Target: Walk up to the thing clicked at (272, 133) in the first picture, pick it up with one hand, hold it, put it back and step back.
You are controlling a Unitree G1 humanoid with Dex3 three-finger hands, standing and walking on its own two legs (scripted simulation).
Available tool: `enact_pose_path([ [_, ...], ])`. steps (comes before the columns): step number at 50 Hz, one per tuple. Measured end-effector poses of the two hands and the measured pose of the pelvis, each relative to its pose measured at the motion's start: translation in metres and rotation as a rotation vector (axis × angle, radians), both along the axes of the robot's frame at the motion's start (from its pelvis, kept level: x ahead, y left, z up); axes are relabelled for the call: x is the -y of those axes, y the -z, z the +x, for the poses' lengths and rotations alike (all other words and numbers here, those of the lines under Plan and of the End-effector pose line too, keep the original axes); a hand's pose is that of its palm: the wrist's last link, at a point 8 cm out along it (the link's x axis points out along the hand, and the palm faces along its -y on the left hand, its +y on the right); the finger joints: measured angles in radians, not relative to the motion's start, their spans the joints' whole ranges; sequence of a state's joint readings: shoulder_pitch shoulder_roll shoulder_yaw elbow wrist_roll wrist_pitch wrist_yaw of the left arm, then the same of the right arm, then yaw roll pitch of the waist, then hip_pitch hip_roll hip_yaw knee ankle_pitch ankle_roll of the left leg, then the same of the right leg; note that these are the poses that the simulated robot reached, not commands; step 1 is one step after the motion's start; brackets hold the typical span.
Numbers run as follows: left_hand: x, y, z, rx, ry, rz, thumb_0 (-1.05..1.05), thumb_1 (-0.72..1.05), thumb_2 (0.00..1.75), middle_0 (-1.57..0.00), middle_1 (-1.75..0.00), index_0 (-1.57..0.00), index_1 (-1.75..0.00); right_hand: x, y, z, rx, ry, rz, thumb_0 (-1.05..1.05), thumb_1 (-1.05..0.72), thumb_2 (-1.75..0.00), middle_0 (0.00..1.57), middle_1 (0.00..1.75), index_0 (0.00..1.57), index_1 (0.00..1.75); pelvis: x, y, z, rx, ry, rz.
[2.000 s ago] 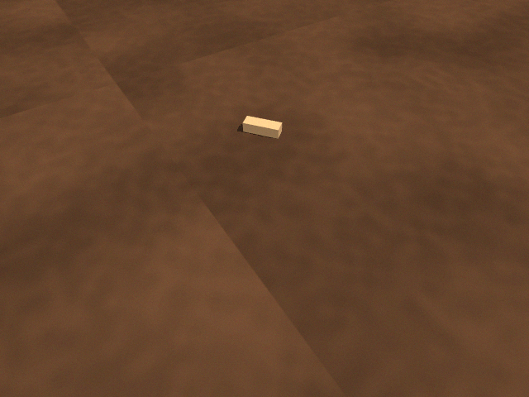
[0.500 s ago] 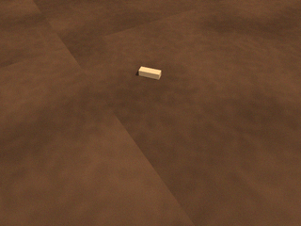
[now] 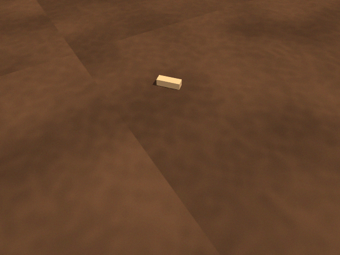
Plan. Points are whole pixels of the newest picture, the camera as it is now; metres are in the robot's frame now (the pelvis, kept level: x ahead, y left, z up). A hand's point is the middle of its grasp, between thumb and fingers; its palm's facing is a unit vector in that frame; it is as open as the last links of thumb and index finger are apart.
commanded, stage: stand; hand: left
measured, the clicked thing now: (169, 82) +1.66 +0.07 -0.75
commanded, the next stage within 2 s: walk up in 0.42 s
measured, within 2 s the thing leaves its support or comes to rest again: neither
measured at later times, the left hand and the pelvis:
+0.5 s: hand out of the picture +0.08 +0.26 -0.15, palm faces -0.03 -0.94 -0.34, open 7.4 cm; pelvis +0.01 +0.00 +0.00, yaw -2 degrees
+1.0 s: hand (97, 188) +0.34 +0.26 -0.16, palm faces -0.24 -0.91 -0.34, open 7.4 cm; pelvis +0.18 +0.02 -0.03, yaw -8 degrees
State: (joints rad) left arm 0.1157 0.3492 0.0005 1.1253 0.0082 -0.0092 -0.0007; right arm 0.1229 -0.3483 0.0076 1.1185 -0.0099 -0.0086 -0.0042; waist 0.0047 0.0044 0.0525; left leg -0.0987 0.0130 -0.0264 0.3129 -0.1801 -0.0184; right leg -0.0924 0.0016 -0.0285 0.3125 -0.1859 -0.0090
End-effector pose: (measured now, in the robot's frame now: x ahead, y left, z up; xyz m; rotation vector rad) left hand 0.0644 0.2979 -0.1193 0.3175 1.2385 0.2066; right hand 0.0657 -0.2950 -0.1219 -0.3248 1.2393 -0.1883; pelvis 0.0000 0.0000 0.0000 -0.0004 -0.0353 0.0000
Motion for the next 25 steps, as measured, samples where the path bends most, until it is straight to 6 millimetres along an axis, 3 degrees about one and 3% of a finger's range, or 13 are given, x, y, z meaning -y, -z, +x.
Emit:
enact_pose_path([
  [21,-0.001,-0.001,0.004,-0.001,0.001,0.005,0.01,0.91,0.90,-0.20,-0.30,-0.21,-0.30,-0.002,0.001,0.006,0.002,-0.006,0.004,0.01,-0.91,-0.89,0.20,0.30,0.20,0.30,-0.001,0.000,0.004,-0.003,-0.002,0.001],
  [25,-0.007,-0.002,0.008,0.028,0.019,-0.006,0.01,0.91,0.90,-0.20,-0.30,-0.21,-0.30,0.006,-0.002,0.012,0.070,0.008,0.012,0.01,-0.91,-0.89,0.21,0.30,0.20,0.30,-0.001,0.005,0.011,-0.014,0.028,0.006],
])
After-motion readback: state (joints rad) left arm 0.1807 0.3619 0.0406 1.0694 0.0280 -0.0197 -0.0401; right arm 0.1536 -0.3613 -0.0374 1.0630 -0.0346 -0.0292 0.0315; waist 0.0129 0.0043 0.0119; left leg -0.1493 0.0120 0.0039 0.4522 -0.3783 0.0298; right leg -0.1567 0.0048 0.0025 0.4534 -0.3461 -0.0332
